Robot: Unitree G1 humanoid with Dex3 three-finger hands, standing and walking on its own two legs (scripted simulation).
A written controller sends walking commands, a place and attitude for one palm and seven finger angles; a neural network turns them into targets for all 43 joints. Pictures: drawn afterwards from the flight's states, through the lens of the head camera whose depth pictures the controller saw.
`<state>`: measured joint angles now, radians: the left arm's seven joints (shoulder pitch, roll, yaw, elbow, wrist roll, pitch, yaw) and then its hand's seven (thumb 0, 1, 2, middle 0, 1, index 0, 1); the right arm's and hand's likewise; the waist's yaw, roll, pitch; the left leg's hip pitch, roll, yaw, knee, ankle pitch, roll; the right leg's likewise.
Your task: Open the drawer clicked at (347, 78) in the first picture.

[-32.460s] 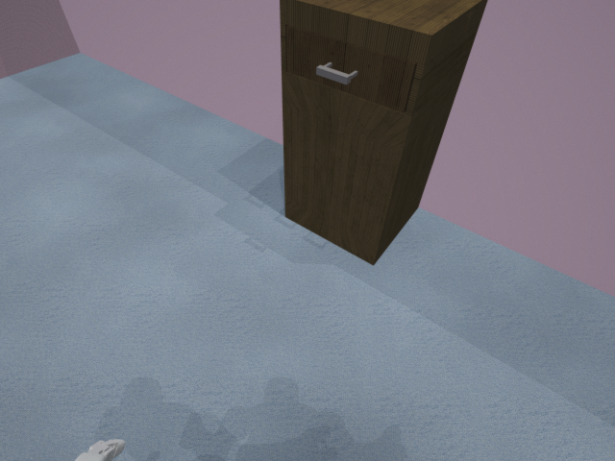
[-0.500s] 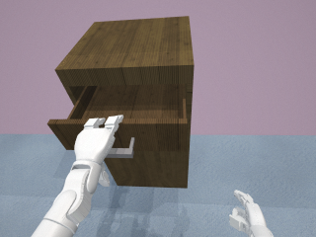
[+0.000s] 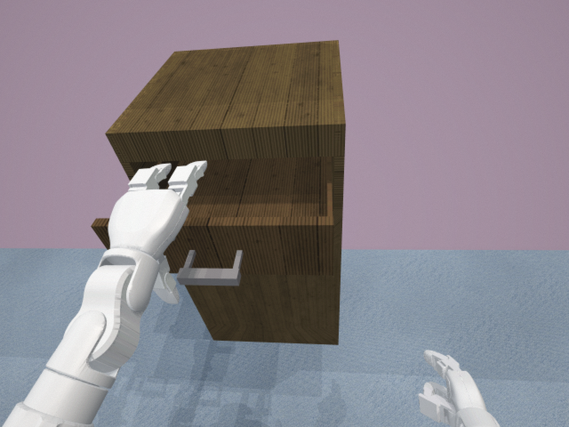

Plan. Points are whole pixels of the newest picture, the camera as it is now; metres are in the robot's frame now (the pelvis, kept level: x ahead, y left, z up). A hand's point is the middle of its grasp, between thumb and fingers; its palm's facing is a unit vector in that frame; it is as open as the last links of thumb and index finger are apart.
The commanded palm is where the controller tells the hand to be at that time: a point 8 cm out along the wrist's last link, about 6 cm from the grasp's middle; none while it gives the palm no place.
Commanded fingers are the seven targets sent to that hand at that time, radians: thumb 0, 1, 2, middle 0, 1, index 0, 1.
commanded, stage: lift the hand off the handle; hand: left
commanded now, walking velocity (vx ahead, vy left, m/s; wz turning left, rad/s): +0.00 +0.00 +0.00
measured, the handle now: (212, 266) +0.37 +0.20 +0.00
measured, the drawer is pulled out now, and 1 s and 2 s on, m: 0.18 0.18 0.18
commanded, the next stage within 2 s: draw the hand back to the body in 0.02 s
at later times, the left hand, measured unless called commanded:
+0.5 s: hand (144, 261) +0.28 +0.23 +0.13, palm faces +0.14 -0.09 -0.99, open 16.2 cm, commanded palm +0.23 +0.23 +0.19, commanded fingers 0.00 -0.50 0.30 -0.15 -0.30 -0.15 -0.30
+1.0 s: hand (125, 270) +0.23 +0.21 +0.18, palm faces +0.34 -0.90 -0.28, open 15.0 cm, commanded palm +0.18 +0.26 +0.19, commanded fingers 0.00 0.03 0.52 -0.17 -0.30 -0.17 -0.30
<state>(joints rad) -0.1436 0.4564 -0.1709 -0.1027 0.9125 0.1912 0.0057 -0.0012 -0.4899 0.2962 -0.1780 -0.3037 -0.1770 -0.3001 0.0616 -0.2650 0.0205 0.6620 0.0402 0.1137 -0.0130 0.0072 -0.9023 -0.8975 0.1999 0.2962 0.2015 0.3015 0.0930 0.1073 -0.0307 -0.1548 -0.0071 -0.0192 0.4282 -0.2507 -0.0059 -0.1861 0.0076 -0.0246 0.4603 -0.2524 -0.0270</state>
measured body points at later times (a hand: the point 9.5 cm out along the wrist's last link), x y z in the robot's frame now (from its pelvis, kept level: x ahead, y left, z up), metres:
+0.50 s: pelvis -0.01 +0.00 +0.00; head -0.02 -0.04 +0.45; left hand +0.26 +0.23 +0.19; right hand +0.21 -0.21 -0.10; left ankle -0.01 +0.13 -0.74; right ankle +0.00 -0.10 -0.74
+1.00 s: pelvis +0.00 +0.00 +0.00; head -0.01 +0.00 +0.45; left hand +0.21 +0.26 +0.19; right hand +0.20 -0.20 -0.07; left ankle -0.01 +0.13 -0.74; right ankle +0.00 -0.10 -0.74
